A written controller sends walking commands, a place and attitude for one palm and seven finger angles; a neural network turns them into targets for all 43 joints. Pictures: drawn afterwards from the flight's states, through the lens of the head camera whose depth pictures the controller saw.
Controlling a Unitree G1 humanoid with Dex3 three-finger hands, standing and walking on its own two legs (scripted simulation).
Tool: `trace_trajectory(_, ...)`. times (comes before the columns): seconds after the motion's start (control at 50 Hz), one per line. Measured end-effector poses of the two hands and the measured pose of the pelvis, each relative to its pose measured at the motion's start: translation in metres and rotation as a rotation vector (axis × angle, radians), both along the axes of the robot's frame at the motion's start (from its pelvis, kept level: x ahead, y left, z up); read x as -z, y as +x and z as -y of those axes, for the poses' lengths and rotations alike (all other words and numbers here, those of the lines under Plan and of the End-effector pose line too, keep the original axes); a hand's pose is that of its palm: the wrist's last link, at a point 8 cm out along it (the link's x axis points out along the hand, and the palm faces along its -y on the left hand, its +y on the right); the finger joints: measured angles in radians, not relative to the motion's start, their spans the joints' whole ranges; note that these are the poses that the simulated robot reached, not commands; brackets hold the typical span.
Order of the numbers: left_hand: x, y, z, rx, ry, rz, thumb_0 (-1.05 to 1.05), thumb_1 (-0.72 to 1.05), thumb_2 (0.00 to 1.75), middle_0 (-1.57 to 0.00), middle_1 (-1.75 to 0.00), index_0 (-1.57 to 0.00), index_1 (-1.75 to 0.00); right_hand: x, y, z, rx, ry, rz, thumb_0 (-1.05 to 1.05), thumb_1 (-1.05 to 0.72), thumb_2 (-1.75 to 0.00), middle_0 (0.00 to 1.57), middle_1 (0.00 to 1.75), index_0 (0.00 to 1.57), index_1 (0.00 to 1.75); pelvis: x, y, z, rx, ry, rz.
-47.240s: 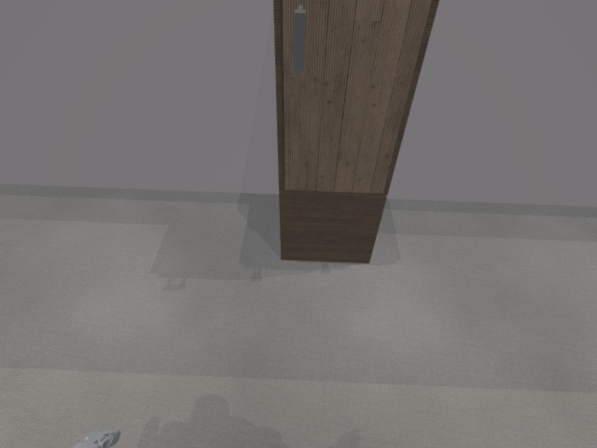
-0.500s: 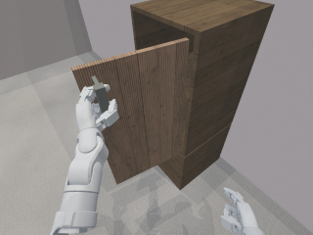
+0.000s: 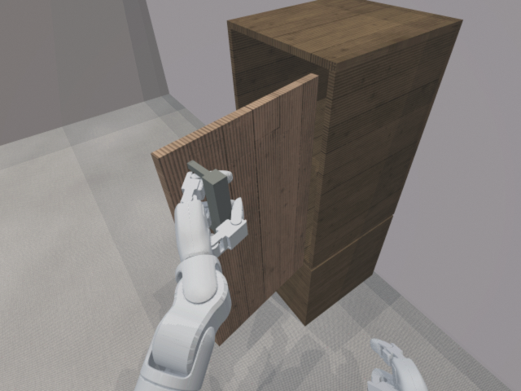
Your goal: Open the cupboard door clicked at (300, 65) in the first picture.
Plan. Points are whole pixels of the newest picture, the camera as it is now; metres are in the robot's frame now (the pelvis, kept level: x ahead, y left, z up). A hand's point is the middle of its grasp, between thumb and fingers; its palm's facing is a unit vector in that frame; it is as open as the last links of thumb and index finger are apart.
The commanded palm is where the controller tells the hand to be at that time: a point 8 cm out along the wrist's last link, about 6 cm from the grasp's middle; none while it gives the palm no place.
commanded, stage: open thumb and fingers to let go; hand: left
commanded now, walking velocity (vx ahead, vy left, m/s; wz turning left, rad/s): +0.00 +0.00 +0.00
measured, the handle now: (210, 203) +0.34 +0.10 +0.16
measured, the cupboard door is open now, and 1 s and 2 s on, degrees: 100 98 100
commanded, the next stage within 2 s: slide the hand sideways off the handle in 0.84 s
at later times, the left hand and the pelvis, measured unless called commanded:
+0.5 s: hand (218, 222) +0.29 +0.08 +0.16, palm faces +0.36 -0.93 +0.01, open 11.8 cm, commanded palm +0.25 +0.10 +0.16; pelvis -0.02 +0.01 +0.00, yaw +1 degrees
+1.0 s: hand (232, 224) +0.29 +0.06 +0.16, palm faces +0.26 -0.96 -0.03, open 15.8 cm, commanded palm +0.25 +0.09 +0.16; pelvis -0.04 +0.02 +0.00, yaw +0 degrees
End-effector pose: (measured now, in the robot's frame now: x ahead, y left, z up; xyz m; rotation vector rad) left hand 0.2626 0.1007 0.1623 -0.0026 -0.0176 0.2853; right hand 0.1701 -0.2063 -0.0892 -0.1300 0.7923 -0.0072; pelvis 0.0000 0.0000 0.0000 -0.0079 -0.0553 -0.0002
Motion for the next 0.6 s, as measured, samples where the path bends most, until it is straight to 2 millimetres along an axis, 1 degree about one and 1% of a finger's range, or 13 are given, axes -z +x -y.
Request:
trace_trajectory(0.04,0.0,0.001,0.0,-0.011,-0.002,-0.003,0.02,0.65,0.73,-0.32,-1.32,-0.3,-1.32,0.0,0.003,-0.002,-0.012,-0.003,0.002,0.01,-0.91,-0.9,0.2,0.3,0.2,0.29,0.0,-0.001,0.0,-0.005,-0.002,0.003)
trace_trajectory(0.14,0.001,0.009,-0.003,-0.047,-0.014,-0.027,0.01,0.61,0.76,-0.35,-1.33,-0.34,-1.33,-0.005,0.011,-0.011,-0.04,-0.013,0.016,0.01,-0.91,-0.9,0.2,0.3,0.2,0.29,0.0,-0.007,0.001,-0.012,-0.004,0.006)
trace_trajectory(0.26,0.001,0.01,-0.009,-0.061,-0.009,-0.031,0.01,0.46,0.72,-0.36,-1.31,-0.39,-1.31,-0.013,0.016,-0.023,-0.051,-0.003,0.049,0.01,-0.91,-0.9,0.2,0.3,0.2,0.29,-0.001,-0.011,-0.003,-0.009,-0.001,0.007)
trace_trajectory(0.36,0.001,0.002,-0.016,-0.071,-0.013,-0.019,0.01,0.23,0.62,-0.36,-1.29,-0.38,-1.29,-0.014,0.012,-0.029,-0.055,0.002,0.056,0.01,-0.91,-0.9,0.2,0.3,0.2,0.29,-0.001,-0.014,-0.007,-0.008,-0.001,0.016)
trace_trajectory(0.48,-0.001,-0.007,-0.022,-0.082,-0.001,0.001,0.0,-0.13,0.47,-0.35,-1.25,-0.34,-1.25,-0.01,0.0,-0.033,-0.058,-0.002,0.04,0.01,-0.91,-0.9,0.2,0.3,0.2,0.29,0.0,-0.021,-0.012,-0.013,-0.004,0.028)
trace_trajectory(0.54,-0.002,-0.007,-0.022,-0.077,0.003,0.005,0.0,-0.27,0.4,-0.33,-1.22,-0.32,-1.21,-0.007,-0.007,-0.034,-0.056,-0.008,0.027,0.01,-0.91,-0.9,0.2,0.3,0.2,0.29,0.0,-0.025,-0.015,-0.016,-0.005,0.032)
trace_trajectory(0.6,-0.002,-0.006,-0.021,-0.066,0.004,-0.002,0.0,-0.37,0.36,-0.31,-1.15,-0.31,-1.15,-0.005,-0.015,-0.035,-0.051,-0.012,0.015,0.01,-0.91,-0.9,0.2,0.3,0.2,0.29,0.0,-0.029,-0.017,-0.016,-0.005,0.034)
